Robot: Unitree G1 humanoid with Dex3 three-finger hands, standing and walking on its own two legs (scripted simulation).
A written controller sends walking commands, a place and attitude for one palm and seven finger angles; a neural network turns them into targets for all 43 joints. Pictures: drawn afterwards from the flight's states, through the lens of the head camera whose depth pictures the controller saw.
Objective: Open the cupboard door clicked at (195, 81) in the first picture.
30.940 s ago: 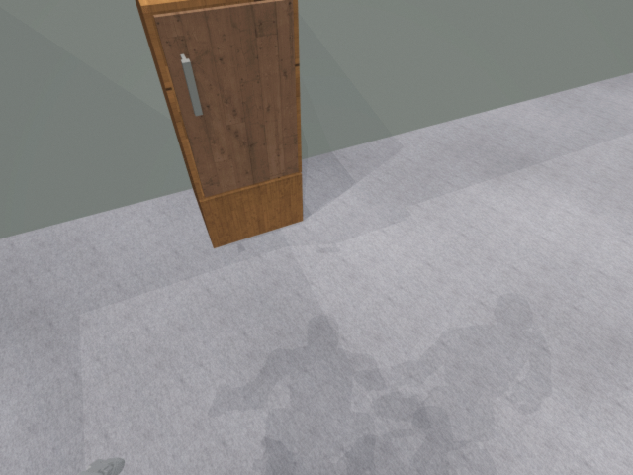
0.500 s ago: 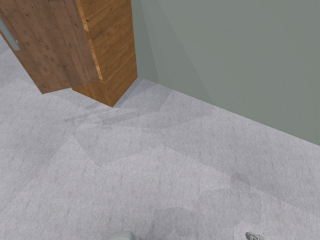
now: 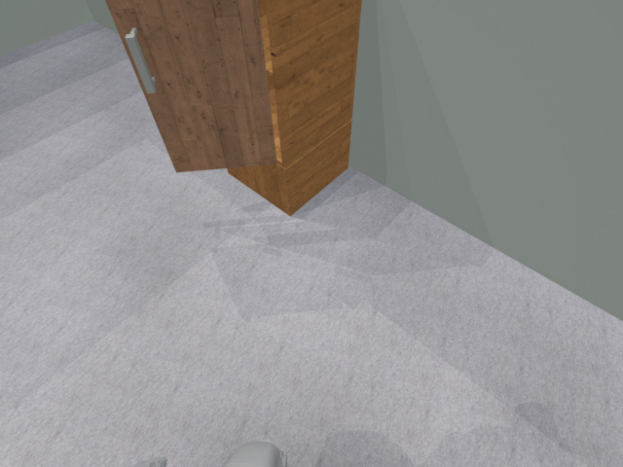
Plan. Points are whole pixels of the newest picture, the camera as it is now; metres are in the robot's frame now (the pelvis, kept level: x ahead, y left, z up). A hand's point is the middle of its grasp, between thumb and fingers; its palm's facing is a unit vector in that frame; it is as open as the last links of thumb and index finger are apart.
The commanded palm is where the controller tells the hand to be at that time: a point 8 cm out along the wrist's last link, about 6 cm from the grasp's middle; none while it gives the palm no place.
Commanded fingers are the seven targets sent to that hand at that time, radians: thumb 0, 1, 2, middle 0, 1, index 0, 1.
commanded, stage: turn to face it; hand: left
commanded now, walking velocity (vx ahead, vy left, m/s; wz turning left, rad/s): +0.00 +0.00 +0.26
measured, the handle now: (142, 61) +1.04 +0.50 -0.04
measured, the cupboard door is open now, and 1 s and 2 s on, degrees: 48 48 48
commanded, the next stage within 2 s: take the last steps up to it in 0.10 s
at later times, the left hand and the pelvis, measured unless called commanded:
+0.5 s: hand out of the picture +0.05 +0.22 -0.16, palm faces +0.20 -0.95 -0.24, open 7.4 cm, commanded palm none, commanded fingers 0.00 0.90 0.90 -0.20 -0.30 -0.20 -0.30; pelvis +0.03 +0.00 -0.01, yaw +9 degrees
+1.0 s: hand out of the picture +0.09 +0.29 -0.18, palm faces +0.27 -0.94 -0.19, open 7.4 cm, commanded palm none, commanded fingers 0.00 0.90 0.90 -0.20 -0.30 -0.20 -0.30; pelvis +0.15 +0.11 +0.00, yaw +12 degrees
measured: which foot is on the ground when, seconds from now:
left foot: up 0.00-0.14, down 0.16-0.48, up 0.50-0.82, down 0.84-1.00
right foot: down 0.00-0.16, up 0.18-0.46, down 0.48-0.84, up 0.86-1.00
